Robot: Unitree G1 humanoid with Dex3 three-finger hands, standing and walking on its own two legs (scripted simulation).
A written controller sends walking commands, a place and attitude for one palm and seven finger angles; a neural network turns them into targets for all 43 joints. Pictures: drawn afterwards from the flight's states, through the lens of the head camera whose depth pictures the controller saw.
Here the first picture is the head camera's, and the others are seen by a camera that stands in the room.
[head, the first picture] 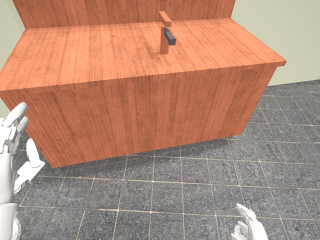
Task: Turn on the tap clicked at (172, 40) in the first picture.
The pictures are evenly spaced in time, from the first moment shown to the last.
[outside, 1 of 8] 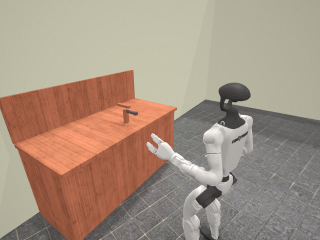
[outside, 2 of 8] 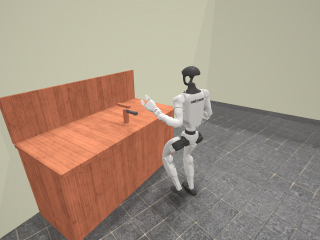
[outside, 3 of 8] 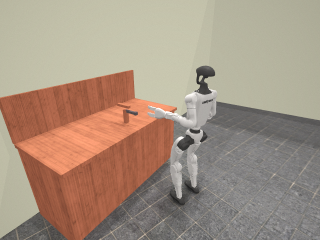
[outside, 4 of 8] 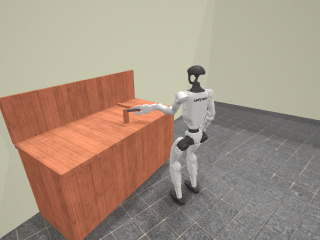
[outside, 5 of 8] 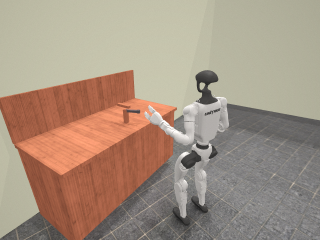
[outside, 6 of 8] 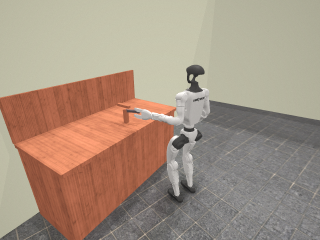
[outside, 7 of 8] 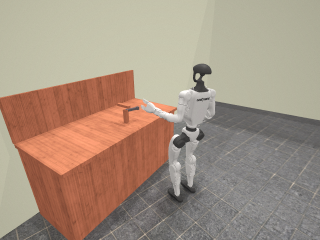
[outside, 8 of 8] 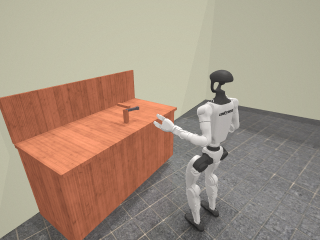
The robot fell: no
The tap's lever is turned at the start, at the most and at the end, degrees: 0 68 68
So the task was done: no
